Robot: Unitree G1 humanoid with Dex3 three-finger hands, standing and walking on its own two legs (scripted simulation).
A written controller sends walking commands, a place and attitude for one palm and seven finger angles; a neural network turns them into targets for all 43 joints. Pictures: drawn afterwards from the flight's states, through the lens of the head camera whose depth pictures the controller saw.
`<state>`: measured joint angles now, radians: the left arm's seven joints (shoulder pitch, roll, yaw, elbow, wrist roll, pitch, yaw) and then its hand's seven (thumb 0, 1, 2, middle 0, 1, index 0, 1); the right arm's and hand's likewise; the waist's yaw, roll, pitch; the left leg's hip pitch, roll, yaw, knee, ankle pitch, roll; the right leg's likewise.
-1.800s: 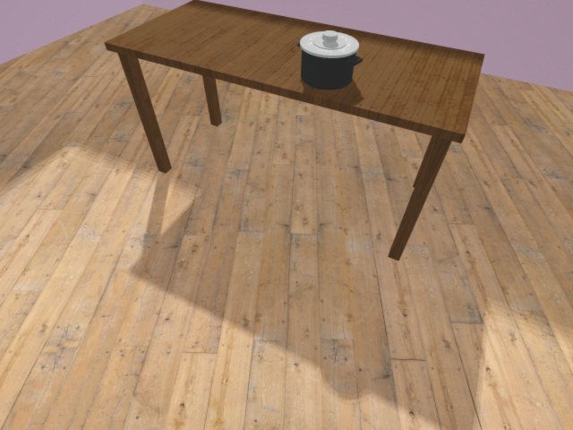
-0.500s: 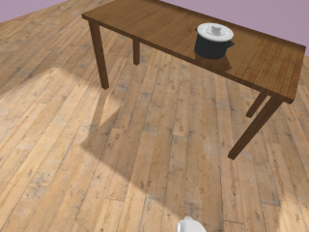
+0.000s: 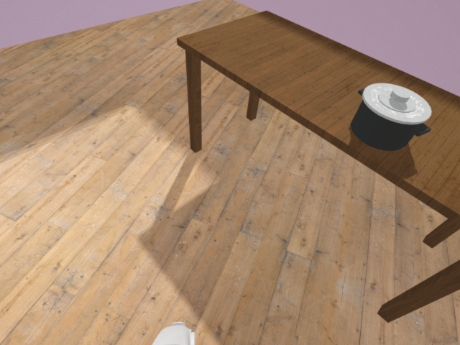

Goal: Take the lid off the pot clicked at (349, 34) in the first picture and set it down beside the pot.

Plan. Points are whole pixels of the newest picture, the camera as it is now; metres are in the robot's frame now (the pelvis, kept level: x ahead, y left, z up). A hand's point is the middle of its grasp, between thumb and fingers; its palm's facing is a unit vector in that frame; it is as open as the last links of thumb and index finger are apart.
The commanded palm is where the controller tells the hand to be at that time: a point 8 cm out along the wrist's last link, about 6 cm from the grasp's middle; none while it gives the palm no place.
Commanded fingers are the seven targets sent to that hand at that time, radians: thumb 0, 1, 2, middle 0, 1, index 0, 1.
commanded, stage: turn to face it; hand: left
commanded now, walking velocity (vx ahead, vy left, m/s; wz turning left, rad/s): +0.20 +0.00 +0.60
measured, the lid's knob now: (400, 95) +0.77 -0.44 +0.05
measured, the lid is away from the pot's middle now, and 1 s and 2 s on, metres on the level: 0.00 0.00 0.00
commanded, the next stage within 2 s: take the last steps up to it in 1.42 s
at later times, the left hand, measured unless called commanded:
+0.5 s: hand (133, 331) +0.17 +0.20 -0.17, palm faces -0.06 -0.98 -0.18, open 7.3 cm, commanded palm none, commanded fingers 0.00 0.90 0.90 -0.20 -0.30 -0.20 -0.30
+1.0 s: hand (150, 254) +0.33 +0.20 -0.16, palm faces -0.34 -0.91 -0.23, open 7.4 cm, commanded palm none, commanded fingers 0.00 0.90 0.90 -0.20 -0.30 -0.20 -0.30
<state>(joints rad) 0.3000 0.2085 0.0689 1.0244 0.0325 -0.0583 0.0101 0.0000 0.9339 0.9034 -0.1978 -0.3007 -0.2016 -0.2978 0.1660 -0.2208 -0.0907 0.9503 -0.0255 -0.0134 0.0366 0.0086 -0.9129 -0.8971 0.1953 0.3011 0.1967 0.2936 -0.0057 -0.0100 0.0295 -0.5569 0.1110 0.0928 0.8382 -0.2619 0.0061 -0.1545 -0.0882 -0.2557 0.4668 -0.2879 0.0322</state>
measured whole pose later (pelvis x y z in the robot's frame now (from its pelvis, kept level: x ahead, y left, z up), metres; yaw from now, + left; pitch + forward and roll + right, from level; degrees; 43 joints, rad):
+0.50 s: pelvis +0.13 +0.02 +0.00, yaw -9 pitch -1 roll +0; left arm 0.28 0.15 0.07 0.99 0.03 0.05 0.00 0.01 0.92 0.90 -0.20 -0.30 -0.20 -0.30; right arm 0.18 -0.17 -0.05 0.99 -0.03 -0.01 -0.02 -0.01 -0.93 -0.90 0.21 0.30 0.21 0.30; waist 0.02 0.00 0.07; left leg -0.18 0.09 0.31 0.54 -0.32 0.04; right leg -0.38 -0.05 -0.10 0.75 -0.35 0.03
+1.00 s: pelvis +0.16 +0.04 +0.00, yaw -25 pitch +0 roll +0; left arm 0.18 0.25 0.10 0.91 0.01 0.06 -0.01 0.01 0.91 0.90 -0.20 -0.30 -0.20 -0.30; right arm 0.20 -0.20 -0.04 0.90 -0.02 0.01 -0.03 0.01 -0.91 -0.90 0.20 0.30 0.20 0.29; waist 0.01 -0.03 0.05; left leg -0.29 0.05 0.08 0.56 -0.26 -0.01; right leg -0.40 0.06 0.09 0.72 -0.37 0.00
